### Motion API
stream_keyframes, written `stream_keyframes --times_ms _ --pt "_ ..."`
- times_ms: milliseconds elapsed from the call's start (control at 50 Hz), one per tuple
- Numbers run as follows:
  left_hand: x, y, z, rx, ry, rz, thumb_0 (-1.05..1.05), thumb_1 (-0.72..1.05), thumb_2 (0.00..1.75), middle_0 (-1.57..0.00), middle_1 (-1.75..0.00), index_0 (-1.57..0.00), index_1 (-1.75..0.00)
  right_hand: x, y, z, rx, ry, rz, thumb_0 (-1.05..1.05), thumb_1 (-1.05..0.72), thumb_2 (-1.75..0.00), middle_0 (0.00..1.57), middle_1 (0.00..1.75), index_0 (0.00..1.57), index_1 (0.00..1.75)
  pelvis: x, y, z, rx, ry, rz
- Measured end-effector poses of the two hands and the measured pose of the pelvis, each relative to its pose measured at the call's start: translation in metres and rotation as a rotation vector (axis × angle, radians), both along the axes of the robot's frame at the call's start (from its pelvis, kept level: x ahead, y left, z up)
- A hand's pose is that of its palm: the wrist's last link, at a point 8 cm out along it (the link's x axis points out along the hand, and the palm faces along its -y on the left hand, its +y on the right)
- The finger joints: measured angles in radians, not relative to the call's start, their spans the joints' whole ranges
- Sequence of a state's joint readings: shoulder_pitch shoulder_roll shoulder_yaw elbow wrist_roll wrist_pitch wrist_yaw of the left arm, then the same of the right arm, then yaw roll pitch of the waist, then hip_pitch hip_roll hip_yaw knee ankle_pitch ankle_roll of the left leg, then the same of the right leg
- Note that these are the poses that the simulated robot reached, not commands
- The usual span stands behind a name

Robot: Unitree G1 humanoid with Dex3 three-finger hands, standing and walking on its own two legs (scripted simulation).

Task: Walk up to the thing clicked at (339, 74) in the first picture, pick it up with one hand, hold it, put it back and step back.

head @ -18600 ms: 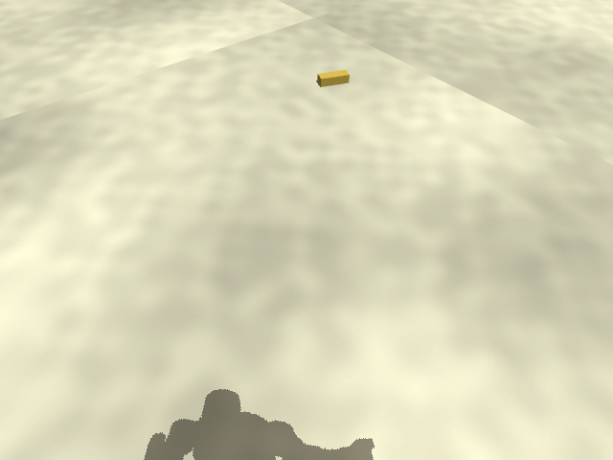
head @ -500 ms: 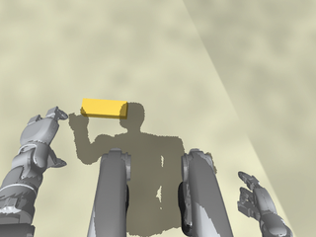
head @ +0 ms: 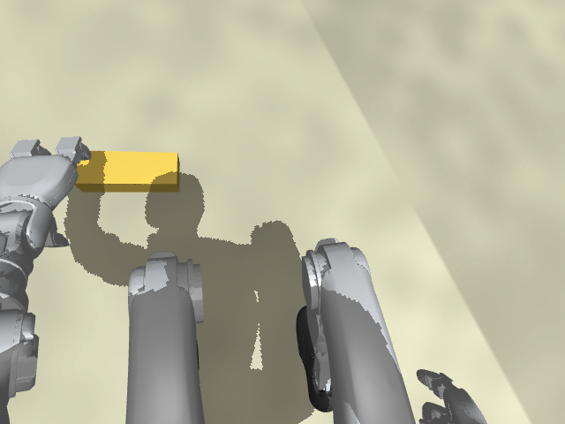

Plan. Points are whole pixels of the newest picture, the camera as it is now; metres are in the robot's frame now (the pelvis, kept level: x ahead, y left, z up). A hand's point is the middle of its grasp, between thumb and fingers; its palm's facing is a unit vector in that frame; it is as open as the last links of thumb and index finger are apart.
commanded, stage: rise first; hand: left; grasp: from above
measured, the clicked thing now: (130, 172) +0.53 +0.25 -0.33
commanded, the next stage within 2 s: none
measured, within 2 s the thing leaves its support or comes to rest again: neither
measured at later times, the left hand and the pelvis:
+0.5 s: hand (75, 191) +0.44 +0.29 -0.20, palm faces -0.46 -0.03 -0.89, open 14.1 cm; pelvis +0.01 +0.00 -0.03, yaw -1 degrees
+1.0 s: hand (85, 183) +0.46 +0.29 -0.21, palm faces -0.47 -0.04 -0.88, open 14.1 cm; pelvis +0.01 +0.00 -0.03, yaw -2 degrees
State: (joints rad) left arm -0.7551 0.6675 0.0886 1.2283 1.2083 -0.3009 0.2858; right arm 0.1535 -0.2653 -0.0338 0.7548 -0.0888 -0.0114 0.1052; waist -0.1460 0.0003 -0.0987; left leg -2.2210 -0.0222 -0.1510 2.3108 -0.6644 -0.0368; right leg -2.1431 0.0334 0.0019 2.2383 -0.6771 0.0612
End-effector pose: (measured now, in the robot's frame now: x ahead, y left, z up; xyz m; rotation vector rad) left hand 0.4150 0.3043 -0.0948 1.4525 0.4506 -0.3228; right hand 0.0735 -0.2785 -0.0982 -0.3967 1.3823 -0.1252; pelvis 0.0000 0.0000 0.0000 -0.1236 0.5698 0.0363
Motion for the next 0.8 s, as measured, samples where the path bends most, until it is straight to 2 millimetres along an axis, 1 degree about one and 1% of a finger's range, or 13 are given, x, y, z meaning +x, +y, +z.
stream_keyframes --times_ms 240,400,580,800 --pt "0.020 -0.002 -0.023 0.035 -0.011 -0.082 0.00 -0.54 1.05 -0.07 -0.96 -0.07 -0.97 0.008 0.011 -0.013 -0.004 0.006 0.035 0.00 -0.90 -0.90 0.20 0.30 0.20 0.30 0.004 0.006 -0.018 -0.017 0.008 -0.002" --pt "0.030 -0.005 -0.035 0.042 -0.018 -0.082 0.00 -0.53 1.03 -0.08 -0.98 -0.07 -0.98 0.010 0.013 -0.024 0.005 0.020 0.056 0.00 -0.90 -0.90 0.21 0.30 0.20 0.30 0.007 0.005 -0.027 -0.017 0.012 -0.007" --pt "0.039 -0.011 -0.049 0.044 -0.017 -0.062 0.00 -0.52 1.02 -0.08 -0.99 -0.08 -0.99 0.002 0.012 -0.029 0.008 0.052 0.054 0.00 -0.90 -0.90 0.20 0.30 0.20 0.30 0.009 0.003 -0.033 -0.015 0.020 -0.015" --pt "0.049 -0.015 -0.059 0.042 -0.010 -0.044 0.00 -0.52 1.02 -0.08 -1.00 -0.09 -0.99 -0.010 0.008 -0.029 0.007 0.097 0.035 0.00 -0.91 -0.90 0.20 0.30 0.20 0.30 0.013 0.000 -0.034 -0.015 0.031 -0.022"
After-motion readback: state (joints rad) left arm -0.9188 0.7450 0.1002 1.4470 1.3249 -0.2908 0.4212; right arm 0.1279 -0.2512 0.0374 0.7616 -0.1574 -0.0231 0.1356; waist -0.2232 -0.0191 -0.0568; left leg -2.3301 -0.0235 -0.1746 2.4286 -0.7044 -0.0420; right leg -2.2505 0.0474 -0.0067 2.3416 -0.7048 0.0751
